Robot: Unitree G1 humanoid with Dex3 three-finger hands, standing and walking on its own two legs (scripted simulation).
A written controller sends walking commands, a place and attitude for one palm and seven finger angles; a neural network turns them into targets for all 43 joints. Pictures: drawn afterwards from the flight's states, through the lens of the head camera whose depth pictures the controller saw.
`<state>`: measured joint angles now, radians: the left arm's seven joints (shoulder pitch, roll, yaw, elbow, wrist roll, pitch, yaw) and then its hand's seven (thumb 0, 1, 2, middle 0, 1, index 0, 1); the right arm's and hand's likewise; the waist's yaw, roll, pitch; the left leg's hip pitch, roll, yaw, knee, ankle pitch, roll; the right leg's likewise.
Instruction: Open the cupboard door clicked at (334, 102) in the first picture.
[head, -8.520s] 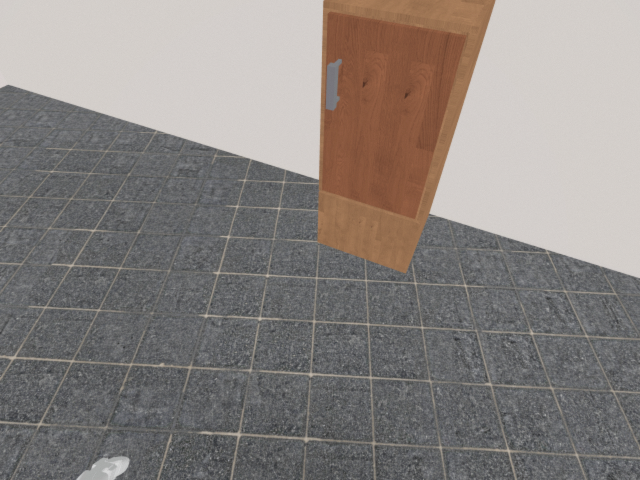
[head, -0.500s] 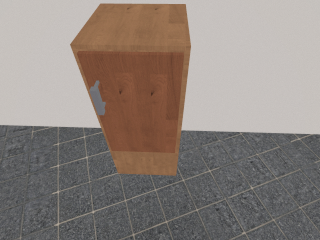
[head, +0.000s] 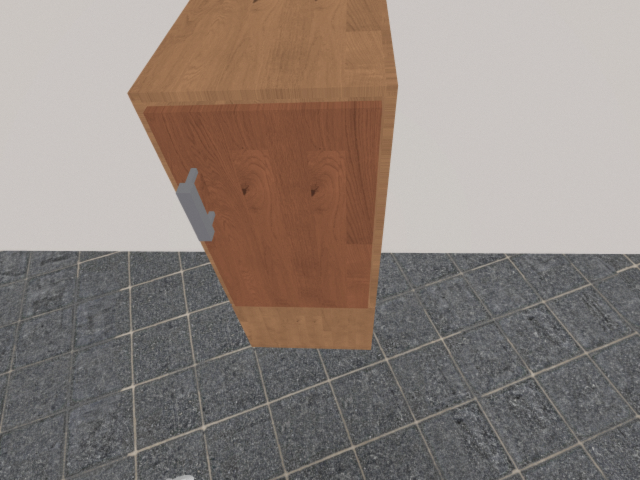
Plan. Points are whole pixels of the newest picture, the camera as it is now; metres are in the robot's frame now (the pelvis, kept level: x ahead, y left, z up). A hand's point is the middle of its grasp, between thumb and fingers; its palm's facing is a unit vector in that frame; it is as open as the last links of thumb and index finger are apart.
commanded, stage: come to a stop and stand still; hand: left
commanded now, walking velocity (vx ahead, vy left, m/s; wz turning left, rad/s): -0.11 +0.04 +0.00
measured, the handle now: (199, 204) +0.55 +0.25 -0.01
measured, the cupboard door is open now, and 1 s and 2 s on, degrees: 0 0 0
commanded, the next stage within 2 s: look again from close up in 0.84 s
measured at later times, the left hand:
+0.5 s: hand out of the picture -0.02 +0.24 -0.17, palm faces +0.00 -0.98 -0.22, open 7.4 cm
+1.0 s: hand out of the picture +0.00 +0.23 -0.15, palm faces -0.03 -0.98 -0.21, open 7.3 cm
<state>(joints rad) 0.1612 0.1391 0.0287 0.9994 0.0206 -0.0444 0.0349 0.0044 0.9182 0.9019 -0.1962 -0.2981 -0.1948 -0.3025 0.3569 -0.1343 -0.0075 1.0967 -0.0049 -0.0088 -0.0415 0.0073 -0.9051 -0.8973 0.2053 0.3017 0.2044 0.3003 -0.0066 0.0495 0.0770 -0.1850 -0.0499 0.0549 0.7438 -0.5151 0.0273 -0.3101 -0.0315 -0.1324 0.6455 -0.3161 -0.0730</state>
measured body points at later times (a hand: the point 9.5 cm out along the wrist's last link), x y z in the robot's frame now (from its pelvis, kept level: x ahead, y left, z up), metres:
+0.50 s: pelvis -0.02 +0.06 +0.00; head -0.03 +0.06 +0.45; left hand -0.01 +0.29 -0.16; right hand +0.01 -0.18 -0.15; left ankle +0.01 +0.14 -0.73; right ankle +0.01 -0.07 -0.72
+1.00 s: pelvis -0.01 +0.06 +0.01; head +0.01 +0.04 +0.46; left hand +0.00 +0.28 -0.14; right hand -0.02 -0.15 -0.15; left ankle +0.01 +0.14 -0.73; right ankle -0.01 -0.05 -0.73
